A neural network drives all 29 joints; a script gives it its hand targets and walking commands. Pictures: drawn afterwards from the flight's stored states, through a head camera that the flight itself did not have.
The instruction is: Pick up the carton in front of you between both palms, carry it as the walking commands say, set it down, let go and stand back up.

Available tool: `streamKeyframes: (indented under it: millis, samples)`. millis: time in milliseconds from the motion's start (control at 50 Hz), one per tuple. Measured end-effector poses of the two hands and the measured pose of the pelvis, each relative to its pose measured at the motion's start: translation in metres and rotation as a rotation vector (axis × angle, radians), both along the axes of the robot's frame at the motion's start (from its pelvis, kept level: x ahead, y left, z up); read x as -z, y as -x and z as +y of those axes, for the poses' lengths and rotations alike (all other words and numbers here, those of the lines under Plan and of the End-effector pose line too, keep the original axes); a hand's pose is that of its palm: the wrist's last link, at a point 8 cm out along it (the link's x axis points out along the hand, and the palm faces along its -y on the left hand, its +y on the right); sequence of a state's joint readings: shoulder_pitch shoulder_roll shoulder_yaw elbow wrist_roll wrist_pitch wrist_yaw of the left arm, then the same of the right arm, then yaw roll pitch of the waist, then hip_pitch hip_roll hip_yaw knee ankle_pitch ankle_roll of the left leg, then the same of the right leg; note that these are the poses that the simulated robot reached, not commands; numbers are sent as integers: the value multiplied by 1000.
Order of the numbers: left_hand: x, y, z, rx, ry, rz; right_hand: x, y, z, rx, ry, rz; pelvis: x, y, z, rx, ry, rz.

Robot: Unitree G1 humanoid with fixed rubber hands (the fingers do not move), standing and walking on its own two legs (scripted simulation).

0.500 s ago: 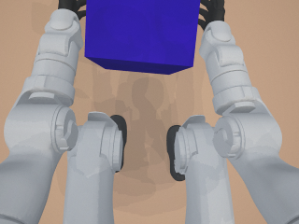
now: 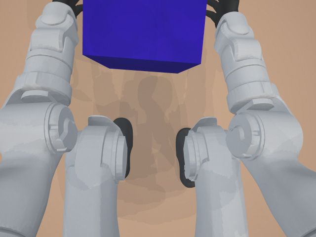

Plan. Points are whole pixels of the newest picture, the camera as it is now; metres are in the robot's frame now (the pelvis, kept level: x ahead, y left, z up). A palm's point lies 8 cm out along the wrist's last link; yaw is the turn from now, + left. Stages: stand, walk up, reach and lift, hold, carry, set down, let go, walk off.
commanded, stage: set down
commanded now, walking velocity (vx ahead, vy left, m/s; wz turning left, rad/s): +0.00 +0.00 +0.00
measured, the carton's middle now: (145, 23) +0.53 +0.05 -0.23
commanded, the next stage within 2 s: let go in 1.52 s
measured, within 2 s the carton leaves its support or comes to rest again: neither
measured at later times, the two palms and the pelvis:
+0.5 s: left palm (49, 11) +0.52 +0.24 -0.17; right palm (243, 18) +0.53 -0.15 -0.17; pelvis +0.00 +0.00 +0.00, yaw +0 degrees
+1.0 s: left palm out of the picture +0.53 +0.24 -0.01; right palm out of the picture +0.54 -0.14 +0.00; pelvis +0.02 +0.00 +0.11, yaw +1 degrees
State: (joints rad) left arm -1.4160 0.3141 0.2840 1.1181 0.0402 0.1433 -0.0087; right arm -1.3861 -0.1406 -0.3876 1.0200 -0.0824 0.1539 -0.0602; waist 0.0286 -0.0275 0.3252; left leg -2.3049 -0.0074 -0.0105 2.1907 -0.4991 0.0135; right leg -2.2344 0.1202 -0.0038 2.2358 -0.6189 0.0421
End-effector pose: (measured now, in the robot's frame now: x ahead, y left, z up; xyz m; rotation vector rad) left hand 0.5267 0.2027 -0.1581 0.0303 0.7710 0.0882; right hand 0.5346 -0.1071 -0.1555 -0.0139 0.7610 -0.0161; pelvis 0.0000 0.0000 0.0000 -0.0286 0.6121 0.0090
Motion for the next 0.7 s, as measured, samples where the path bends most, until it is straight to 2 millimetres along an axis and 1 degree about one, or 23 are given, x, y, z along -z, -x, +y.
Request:
streamKeyframes:
  millis: [180, 240, 280, 340, 380, 420, 500, 580, 640, 700]
  samples:
    - [1, 0, 1, 5, 10, -6, 1, 0, -1, -22, 2, -9, -1, 1, -1, 0, 0, -9]
    - [6, 3, 2, -3, 7, -10, 4, 1, -3, -34, 22, -16, -1, 3, -1, -2, 0, -21]
    - [13, 8, 6, -24, -11, 2, 11, 4, -10, -22, 49, -8, -2, 3, 0, -4, -1, -29]
    - [24, 15, 18, -68, -36, 19, 20, 9, -27, 17, 80, 9, -2, 2, 0, -5, -1, -36]
    - [27, 17, 26, -87, -48, 17, 23, 10, -38, 32, 93, 10, -2, 1, 1, -5, -1, -36]
    - [26, 15, 33, -97, -54, 3, 23, 9, -44, 38, 96, 2, -2, 0, 1, -4, -1, -34]
    - [15, 6, 39, -102, -52, -38, 14, 0, -45, 38, 83, -34, -1, -4, 0, -1, -1, -18]
    - [-4, -2, 37, -97, -43, -88, -4, -7, -39, 36, 73, -80, -4, -6, -1, -6, -1, 5]
    - [-26, -5, 34, -89, -37, -124, -25, -9, -34, 36, 71, -112, -13, -7, -2, -10, 0, 18]
    - [-52, -3, 32, -84, -39, -137, -53, -8, -32, 41, 73, -127, -28, -9, -3, -13, 1, 37]
